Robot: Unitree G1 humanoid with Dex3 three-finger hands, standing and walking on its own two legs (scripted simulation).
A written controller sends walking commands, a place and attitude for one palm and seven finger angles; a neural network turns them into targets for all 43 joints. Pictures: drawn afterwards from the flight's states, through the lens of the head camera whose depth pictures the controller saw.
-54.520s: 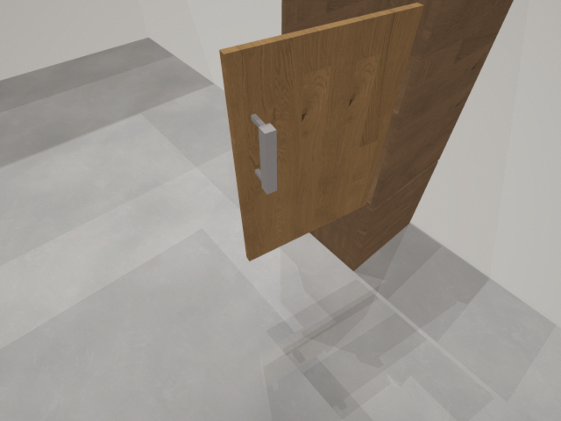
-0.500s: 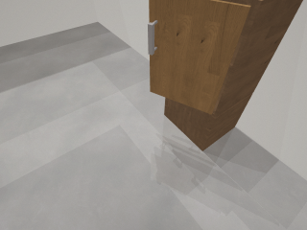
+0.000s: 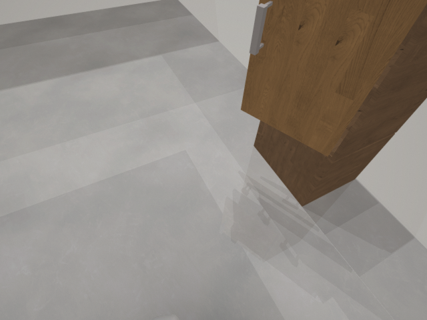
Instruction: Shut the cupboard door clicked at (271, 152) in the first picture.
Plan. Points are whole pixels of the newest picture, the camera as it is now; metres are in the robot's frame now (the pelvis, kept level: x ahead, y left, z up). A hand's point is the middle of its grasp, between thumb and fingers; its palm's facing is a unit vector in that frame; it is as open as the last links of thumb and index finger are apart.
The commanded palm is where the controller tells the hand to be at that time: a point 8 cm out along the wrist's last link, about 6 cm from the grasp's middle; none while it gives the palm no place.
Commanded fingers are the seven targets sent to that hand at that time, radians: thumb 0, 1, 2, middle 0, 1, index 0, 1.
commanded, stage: walk to a spot facing it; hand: left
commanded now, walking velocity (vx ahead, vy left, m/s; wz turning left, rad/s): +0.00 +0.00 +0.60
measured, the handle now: (261, 28) +0.95 -0.12 +0.07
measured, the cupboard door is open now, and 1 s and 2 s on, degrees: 24 24 24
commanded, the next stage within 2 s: turn to face it in 1.36 s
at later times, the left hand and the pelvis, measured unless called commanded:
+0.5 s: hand out of the picture +0.01 +0.18 -0.14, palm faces +0.30 -0.91 -0.28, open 7.4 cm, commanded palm none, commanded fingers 0.00 0.90 0.90 -0.20 -0.30 -0.20 -0.30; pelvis -0.01 -0.04 +0.02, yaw +19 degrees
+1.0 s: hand out of the picture +0.04 +0.26 -0.14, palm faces +0.55 -0.80 -0.25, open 7.4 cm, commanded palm none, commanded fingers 0.00 0.90 0.90 -0.20 -0.30 -0.20 -0.30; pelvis +0.08 +0.03 +0.02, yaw +35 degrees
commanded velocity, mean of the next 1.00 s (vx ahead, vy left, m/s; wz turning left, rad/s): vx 0.19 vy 0.00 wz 0.57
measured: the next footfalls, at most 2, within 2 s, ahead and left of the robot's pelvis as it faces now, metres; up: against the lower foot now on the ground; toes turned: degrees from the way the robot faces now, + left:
right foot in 0.32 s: +0.05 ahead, -0.15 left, +0.00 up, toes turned +11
left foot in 0.68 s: -0.03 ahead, +0.11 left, +0.00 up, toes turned +33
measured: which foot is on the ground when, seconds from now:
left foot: down 0.00-0.32, up 0.34-0.66, down 0.68-1.00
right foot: up 0.00-0.30, down 0.32-0.68, up 0.70-1.00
